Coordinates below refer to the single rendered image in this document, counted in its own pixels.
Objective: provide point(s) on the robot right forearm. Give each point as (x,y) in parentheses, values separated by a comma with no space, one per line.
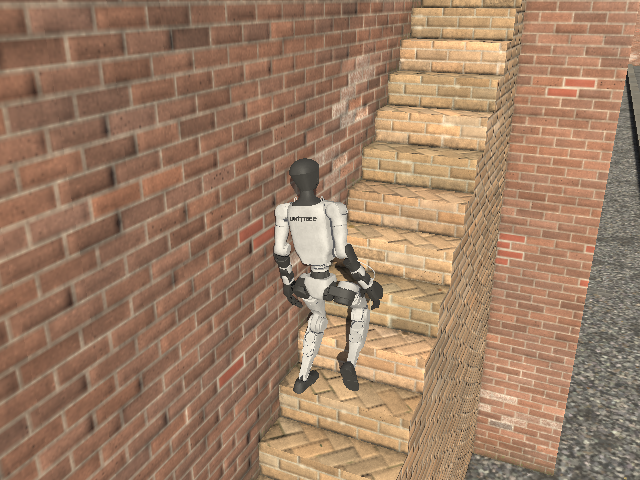
(357,270)

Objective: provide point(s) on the robot left forearm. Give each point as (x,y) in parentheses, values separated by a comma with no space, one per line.
(285,268)

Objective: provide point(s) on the right robot foot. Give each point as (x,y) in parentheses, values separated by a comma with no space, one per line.
(349,376)

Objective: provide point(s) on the left robot upper arm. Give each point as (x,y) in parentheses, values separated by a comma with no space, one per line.
(281,247)

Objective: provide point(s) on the left robot hand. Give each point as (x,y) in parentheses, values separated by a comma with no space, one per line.
(288,291)

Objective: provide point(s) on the robot left shin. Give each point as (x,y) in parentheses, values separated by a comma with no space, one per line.
(311,345)

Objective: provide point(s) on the right robot hand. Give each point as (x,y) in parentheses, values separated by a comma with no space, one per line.
(375,292)

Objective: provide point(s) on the right robot upper arm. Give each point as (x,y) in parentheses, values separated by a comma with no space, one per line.
(337,211)

